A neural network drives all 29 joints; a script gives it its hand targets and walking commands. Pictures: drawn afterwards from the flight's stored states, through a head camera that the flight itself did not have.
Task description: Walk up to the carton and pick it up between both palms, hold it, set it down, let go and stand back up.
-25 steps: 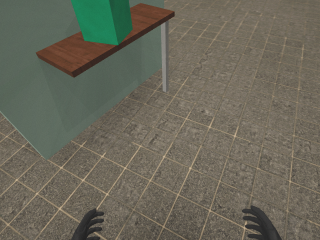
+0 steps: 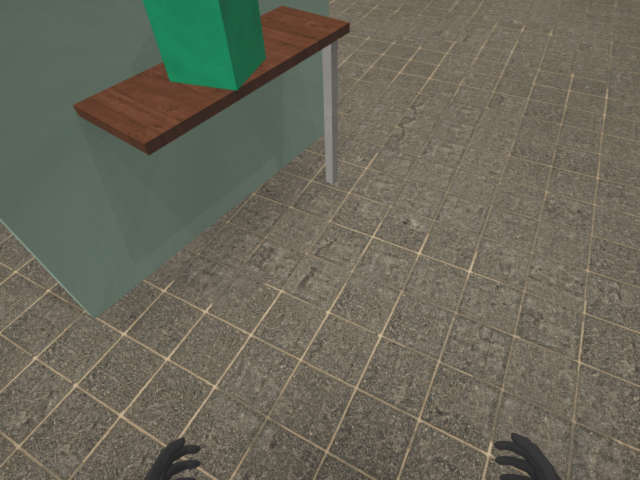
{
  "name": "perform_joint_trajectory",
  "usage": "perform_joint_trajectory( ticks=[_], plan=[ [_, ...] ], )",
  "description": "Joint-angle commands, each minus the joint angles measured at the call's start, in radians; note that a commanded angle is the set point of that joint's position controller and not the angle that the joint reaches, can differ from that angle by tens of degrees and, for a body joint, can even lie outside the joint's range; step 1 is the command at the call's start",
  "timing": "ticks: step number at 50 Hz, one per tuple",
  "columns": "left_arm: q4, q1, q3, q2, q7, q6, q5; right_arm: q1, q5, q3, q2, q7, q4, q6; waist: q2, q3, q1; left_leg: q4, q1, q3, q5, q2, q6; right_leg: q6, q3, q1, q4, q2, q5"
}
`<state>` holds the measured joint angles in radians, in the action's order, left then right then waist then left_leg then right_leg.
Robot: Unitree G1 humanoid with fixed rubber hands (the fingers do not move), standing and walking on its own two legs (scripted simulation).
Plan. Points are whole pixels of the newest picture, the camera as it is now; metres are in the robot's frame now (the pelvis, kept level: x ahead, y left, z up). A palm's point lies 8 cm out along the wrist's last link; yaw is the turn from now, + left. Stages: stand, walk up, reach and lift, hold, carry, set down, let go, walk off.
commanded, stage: stand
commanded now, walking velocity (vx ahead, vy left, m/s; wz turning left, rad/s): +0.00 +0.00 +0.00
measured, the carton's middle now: (209, 23) +1.19 +0.32 +0.07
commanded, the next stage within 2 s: walk up in 1.02 s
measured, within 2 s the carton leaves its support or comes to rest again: neither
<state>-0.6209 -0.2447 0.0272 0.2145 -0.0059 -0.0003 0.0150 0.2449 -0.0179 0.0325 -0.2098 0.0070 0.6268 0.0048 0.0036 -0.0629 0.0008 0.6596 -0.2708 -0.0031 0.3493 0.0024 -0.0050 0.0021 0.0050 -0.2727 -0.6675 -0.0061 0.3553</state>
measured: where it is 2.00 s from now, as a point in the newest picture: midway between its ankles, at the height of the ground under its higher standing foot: outside the picture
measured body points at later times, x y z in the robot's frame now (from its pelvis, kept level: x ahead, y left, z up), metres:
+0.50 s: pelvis -0.01 +0.00 +0.00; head +0.00 +0.00 +0.45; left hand +0.12 +0.24 -0.10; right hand +0.12 -0.25 -0.10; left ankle +0.00 +0.12 -0.72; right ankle +0.00 -0.12 -0.72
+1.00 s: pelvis -0.01 +0.00 +0.01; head -0.01 +0.00 +0.46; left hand +0.10 +0.24 -0.11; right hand +0.10 -0.25 -0.11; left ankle +0.00 +0.12 -0.72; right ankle +0.00 -0.12 -0.72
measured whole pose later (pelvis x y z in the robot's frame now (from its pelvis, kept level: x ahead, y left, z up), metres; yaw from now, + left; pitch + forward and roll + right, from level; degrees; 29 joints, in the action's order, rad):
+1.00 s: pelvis -0.01 +0.00 +0.01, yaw +1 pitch -3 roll +0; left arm -0.67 -0.28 0.01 0.23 -0.01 0.00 0.01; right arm 0.29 -0.01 0.02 -0.22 0.00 0.68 0.00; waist 0.00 -0.06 0.00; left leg 0.60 -0.26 -0.02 0.29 0.00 -0.01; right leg 0.01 0.02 -0.26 -0.61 -0.01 0.30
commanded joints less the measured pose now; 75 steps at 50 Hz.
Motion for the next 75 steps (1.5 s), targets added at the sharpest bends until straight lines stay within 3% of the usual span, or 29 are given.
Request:
perform_joint_trajectory(
  ticks=[1,44,53,60,61,62,63,64,65,67,70,71,72,73,74,75],
  plan=[
    [0.11,0.023,0.042,0.133,0.005,0.027,-0.001,-0.023,0.001,0.04,-0.13,-0.005,-0.111,-0.03,-0.001,0.075,0.0,-0.123,0.017,-0.078,-0.205,0.069,0.034,0.034,-0.09,0.001,0.148,-0.076,-0.203],
    [0.056,-0.024,0.033,0.148,0.006,0.028,-0.006,0.024,0.005,0.031,-0.142,-0.006,-0.053,-0.032,-0.003,0.047,-0.001,-0.175,0.013,-0.094,-0.142,0.072,0.034,0.036,-0.098,-0.009,0.214,-0.084,-0.116],
    [0.049,-0.029,0.027,0.155,0.006,0.029,-0.003,0.042,0.005,0.032,-0.15,-0.009,-0.046,-0.03,-0.012,0.064,0.001,-0.178,0.014,-0.094,-0.15,0.075,0.035,0.037,-0.09,0.011,0.205,-0.088,-0.146],
    [0.043,-0.026,0.022,0.158,0.006,0.027,-0.007,0.049,0.004,0.029,-0.153,-0.009,-0.036,-0.027,0.011,0.041,0.001,-0.175,0.006,-0.093,-0.128,0.069,0.031,0.035,-0.094,-0.01,0.23,-0.09,-0.105],
    [0.069,-0.015,0.086,0.236,-0.012,0.037,0.07,0.152,-0.025,0.069,-0.207,0.005,-0.028,-0.035,0.113,0.075,-0.014,-0.13,-0.206,-0.244,0.326,0.078,0.104,0.084,-0.122,0.161,0.135,-0.09,0.375],
    [0.068,-0.06,0.093,0.246,-0.015,0.041,0.076,0.106,-0.027,0.069,-0.225,0.013,-0.044,-0.036,0.132,-0.002,-0.058,-0.1,-0.422,-0.229,0.38,0.069,0.091,0.136,-0.218,0.234,0.195,-0.149,0.507],
    [0.031,-0.129,0.101,0.273,-0.015,0.048,0.066,0.045,-0.021,0.059,-0.18,0.019,-0.071,-0.034,0.2,-0.036,-0.109,0.062,-0.544,-0.084,0.259,0.019,0.059,0.205,-0.327,0.3,0.343,-0.263,0.604],
    [0.008,-0.161,0.106,0.301,-0.012,0.057,0.066,-0.03,-0.038,0.056,-0.154,0.023,-0.12,-0.035,0.243,-0.059,-0.151,0.32,-0.585,0.006,0.158,0.038,0.038,0.294,-0.477,0.262,0.482,-0.445,0.582],
    [-0.001,-0.151,0.097,0.293,-0.004,0.07,0.069,-0.047,-0.052,0.066,-0.183,0.024,-0.139,-0.037,0.123,-0.079,-0.139,0.38,-0.608,-0.041,0.153,0.1,0.026,0.321,-0.505,0.237,0.502,-0.502,0.499],
    [-0.01,-0.096,0.089,0.272,0.004,0.086,0.071,0.028,-0.042,0.076,-0.183,0.035,-0.121,-0.039,0.035,-0.069,-0.102,0.37,-0.53,-0.048,0.124,0.142,0.023,0.304,-0.393,0.198,0.465,-0.463,0.403],
    [-0.01,0.047,0.088,0.286,-0.005,0.078,0.061,0.119,-0.017,0.087,-0.159,0.052,-0.103,-0.045,0.153,-0.032,-0.041,0.241,-0.243,-0.031,0.114,0.152,0.037,0.237,-0.155,-0.004,0.409,-0.383,0.351],
    [-0.006,0.11,0.085,0.289,-0.01,0.07,0.062,0.19,-0.007,0.091,-0.156,0.054,-0.08,-0.047,0.168,-0.005,0.006,0.169,-0.1,0.005,0.07,0.136,0.05,0.208,-0.062,-0.079,0.354,-0.341,0.353],
    [0.0,0.168,0.077,0.289,-0.016,0.057,0.066,0.297,0.001,0.102,-0.165,0.052,-0.044,-0.052,0.124,0.029,0.071,0.09,0.104,0.071,-0.028,0.097,0.061,0.169,0.048,-0.203,0.246,-0.283,0.404],
    [0.002,0.178,0.06,0.243,-0.02,0.042,0.072,0.432,0.001,0.117,-0.183,0.041,0.009,-0.055,-0.013,0.08,0.133,0.07,0.326,0.088,-0.039,0.049,0.071,0.124,0.148,-0.35,0.028,-0.212,0.482],
    [0.017,0.148,0.034,0.161,-0.027,0.027,0.072,0.541,-0.008,0.146,-0.254,0.018,0.053,-0.057,-0.29,0.087,0.18,-0.043,0.417,-0.042,0.15,0.032,0.103,0.073,0.241,-0.468,-0.363,-0.086,0.448],
    [0.073,0.145,0.015,0.115,-0.04,0.018,0.055,0.53,-0.037,0.143,-0.328,-0.008,0.023,-0.056,-0.467,0.028,0.181,-0.324,0.343,-0.6,0.611,0.233,0.185,0.023,0.141,-0.646,-0.631,0.001,0.395]
  ],
)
